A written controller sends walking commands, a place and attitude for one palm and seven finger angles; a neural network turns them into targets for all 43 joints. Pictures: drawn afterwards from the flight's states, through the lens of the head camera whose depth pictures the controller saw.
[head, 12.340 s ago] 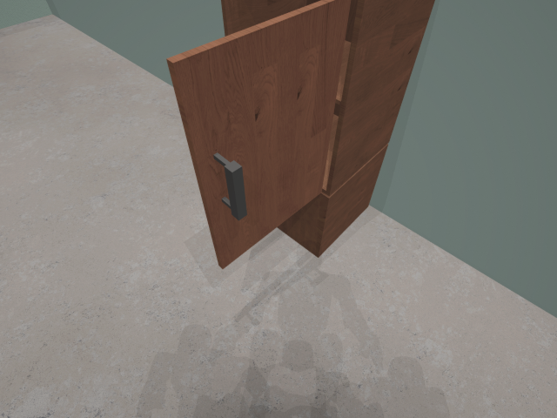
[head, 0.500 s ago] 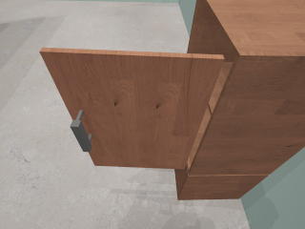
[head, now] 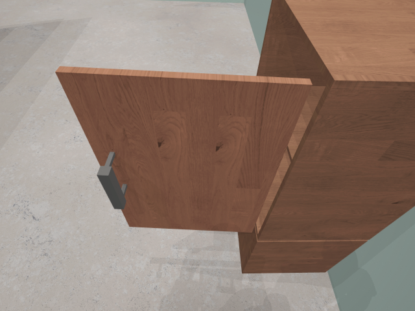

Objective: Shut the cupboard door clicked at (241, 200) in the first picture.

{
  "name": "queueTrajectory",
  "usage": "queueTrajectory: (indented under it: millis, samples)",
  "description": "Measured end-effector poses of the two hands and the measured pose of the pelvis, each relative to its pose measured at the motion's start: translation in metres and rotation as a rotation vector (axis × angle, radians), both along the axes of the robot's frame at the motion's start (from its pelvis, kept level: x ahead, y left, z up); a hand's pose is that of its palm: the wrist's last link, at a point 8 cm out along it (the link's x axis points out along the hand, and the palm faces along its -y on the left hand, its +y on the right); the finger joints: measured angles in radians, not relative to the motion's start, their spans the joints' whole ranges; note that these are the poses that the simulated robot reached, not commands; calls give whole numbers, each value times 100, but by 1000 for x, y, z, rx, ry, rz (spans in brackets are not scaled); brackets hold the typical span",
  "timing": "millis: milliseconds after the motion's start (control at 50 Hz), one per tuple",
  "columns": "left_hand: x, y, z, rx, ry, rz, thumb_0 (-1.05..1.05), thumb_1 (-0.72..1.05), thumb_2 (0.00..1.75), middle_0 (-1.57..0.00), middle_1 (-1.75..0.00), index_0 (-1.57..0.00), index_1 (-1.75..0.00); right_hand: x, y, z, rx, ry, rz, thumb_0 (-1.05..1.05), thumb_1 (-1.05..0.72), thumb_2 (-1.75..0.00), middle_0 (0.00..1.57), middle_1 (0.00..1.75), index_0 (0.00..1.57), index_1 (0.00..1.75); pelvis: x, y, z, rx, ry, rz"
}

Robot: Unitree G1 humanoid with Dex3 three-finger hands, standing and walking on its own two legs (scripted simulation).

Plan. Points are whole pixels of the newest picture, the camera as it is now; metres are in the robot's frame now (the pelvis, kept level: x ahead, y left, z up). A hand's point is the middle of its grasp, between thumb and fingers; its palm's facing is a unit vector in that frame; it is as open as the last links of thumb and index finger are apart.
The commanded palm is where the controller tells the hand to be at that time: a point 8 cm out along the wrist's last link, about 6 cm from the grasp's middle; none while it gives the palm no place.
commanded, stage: look again from close up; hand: left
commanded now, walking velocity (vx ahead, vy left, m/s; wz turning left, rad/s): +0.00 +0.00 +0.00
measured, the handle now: (115, 181) +0.39 +0.25 -0.03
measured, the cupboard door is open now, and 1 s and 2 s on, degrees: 87 87 87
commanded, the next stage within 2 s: shuffle to correct the standing spot in 0.10 s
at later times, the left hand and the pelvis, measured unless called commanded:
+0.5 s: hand out of the picture -0.01 +0.19 -0.18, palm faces +0.02 -0.98 -0.21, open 7.4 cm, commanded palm none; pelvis -0.02 +0.01 -0.01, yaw -1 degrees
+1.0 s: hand out of the picture -0.06 +0.17 -0.18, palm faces -0.01 -0.99 -0.15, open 7.4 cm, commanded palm none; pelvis -0.02 +0.02 -0.01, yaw +0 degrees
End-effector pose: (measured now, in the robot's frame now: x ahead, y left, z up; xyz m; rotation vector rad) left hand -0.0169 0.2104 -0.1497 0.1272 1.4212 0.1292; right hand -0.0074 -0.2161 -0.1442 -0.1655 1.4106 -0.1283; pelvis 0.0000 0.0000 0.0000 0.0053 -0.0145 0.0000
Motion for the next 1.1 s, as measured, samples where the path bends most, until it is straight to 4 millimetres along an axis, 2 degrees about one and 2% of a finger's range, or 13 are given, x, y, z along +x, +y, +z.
queueTrajectory:
  millis: [320, 580, 680, 780, 940, 1020, 1100]
  samples:
    - [0, 6, 0, 2, 4, 2, 1, 91, 89, -20, -30, -20, -29, -5, 8, 0, -1, 8, -17, 1, -92, -90, 20, 30, 20, 30, -1, 7, 0, 2, 2, -7]
    - [-4, 34, 1, 75, -54, -14, 1, 90, 89, -20, -30, -20, -29, 5, -3, -8, -14, -91, -13, 0, -91, -90, 20, 30, 20, 30, -39, 11, -9, 8, -6, -19]
    - [-12, 34, 4, 71, -71, -35, 1, 91, 89, -20, -30, -20, -29, 3, -2, -4, -3, -131, -7, 0, -91, -90, 20, 30, 20, 30, -47, 12, -7, 4, -4, -17]
    - [-21, 27, 4, 35, -60, -32, 1, 91, 89, -20, -30, -20, -29, -13, 0, 1, -5, -99, -2, 0, -92, -90, 20, 30, 20, 30, -44, 13, -3, -3, 8, -15]
    - [-39, 9, -2, -9, 19, -14, 0, 90, 89, -20, -30, -20, -29, -45, 11, -2, 10, 26, -21, 0, -91, -90, 20, 30, 20, 30, -30, 14, -4, -9, 16, -6]
    - [-40, 9, -4, -14, 50, -8, 1, 90, 89, -20, -30, -20, -29, -43, 18, -8, 24, 32, -19, 0, -91, -90, 20, 30, 20, 30, -21, 18, -9, -21, 28, 8]
    - [-28, 15, -2, 8, 35, 4, 1, 90, 89, -20, -30, -20, -29, -31, 29, -14, 44, 10, -16, 0, -91, -90, 20, 30, 20, 30, -10, 22, -10, -19, 19, 10]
